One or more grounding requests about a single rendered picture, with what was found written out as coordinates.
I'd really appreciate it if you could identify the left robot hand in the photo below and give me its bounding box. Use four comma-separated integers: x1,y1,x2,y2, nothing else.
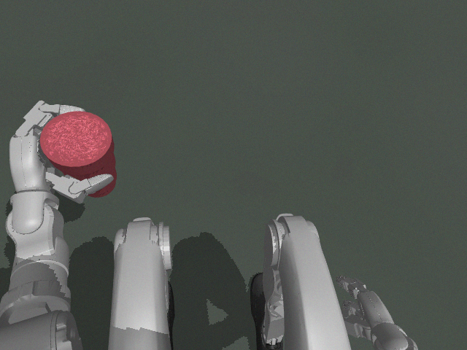
9,101,114,203

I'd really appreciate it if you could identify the right robot arm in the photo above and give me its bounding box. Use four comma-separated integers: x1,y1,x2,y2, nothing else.
371,323,418,350

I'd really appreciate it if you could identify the left robot arm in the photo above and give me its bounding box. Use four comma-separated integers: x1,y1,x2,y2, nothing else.
0,190,83,350

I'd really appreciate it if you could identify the right robot foot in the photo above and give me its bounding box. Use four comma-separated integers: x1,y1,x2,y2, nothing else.
250,273,283,350

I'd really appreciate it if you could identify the right robot hand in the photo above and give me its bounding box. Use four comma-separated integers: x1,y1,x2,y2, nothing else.
336,276,394,341

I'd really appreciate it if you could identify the cup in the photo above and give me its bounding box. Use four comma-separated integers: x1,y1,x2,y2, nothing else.
40,111,117,198

